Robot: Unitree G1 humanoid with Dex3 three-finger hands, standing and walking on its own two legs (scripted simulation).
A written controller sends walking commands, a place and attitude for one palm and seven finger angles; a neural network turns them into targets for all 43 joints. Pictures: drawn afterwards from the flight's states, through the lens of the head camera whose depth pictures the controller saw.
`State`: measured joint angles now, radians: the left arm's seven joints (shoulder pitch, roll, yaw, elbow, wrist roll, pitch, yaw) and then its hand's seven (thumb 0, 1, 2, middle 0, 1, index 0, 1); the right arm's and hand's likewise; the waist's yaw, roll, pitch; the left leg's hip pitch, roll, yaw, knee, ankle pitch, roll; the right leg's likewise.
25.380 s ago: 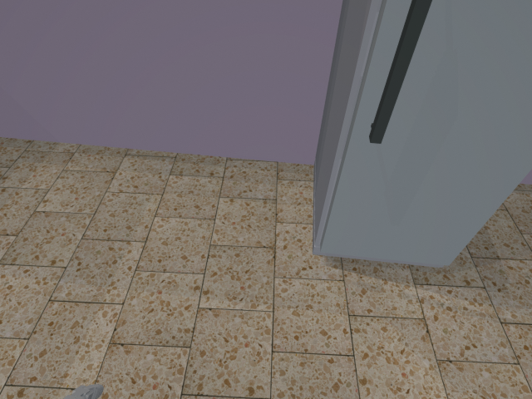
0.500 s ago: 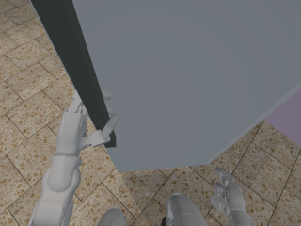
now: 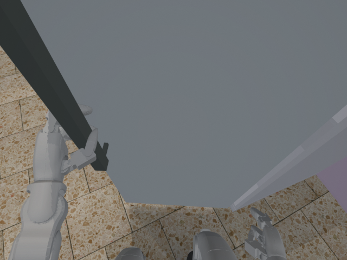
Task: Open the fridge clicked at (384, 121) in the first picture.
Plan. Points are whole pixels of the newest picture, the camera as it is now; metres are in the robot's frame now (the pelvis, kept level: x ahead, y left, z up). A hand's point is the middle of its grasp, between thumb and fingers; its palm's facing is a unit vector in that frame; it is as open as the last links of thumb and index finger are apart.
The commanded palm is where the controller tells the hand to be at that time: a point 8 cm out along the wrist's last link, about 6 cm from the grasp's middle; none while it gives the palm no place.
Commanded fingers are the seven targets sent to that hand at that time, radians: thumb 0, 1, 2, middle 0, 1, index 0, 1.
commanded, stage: walk backward, drawing the door open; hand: left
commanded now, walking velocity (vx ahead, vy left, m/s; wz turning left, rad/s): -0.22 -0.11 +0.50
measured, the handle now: (68, 94) +0.35 +0.20 +0.20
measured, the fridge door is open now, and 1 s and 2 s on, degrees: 65 75 70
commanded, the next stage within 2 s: stop walking and hold the door back in 0.04 s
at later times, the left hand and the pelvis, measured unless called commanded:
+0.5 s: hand (90, 195) +0.21 +0.15 +0.12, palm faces +0.53 -0.80 -0.28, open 6.3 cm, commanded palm +0.20 +0.21 +0.11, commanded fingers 0.00 0.90 0.90 -0.45 -1.40 -0.45 -1.40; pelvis -0.08 -0.16 +0.01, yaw +15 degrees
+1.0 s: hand (91, 182) +0.23 +0.15 +0.13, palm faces +0.57 -0.79 -0.24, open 6.0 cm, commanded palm +0.20 +0.22 +0.11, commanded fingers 0.00 0.90 0.90 -0.45 -1.40 -0.45 -1.40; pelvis -0.15 -0.22 -0.01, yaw +13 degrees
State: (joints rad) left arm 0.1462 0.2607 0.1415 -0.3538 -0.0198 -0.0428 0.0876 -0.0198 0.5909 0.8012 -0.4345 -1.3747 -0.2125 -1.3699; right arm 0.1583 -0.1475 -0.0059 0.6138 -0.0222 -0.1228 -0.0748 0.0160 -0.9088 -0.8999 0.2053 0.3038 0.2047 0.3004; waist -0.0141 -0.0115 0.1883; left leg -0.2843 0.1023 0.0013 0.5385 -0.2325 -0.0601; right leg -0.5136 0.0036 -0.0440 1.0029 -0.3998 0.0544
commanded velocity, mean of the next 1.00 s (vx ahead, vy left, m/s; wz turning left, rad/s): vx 0.16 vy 0.16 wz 0.08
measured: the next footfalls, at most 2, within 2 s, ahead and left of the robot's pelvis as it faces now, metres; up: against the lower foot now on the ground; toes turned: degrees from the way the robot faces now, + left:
right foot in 0.12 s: +0.07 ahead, -0.19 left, +0.00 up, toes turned +1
left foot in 0.64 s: -0.15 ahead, -0.06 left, +0.00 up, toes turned +18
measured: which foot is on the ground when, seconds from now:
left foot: down 0.00-0.12, up 0.14-0.62, down 0.64-0.86, up 0.88-1.00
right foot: up 0.00-0.10, down 0.12-0.64, up 0.66-0.86, down 0.88-1.00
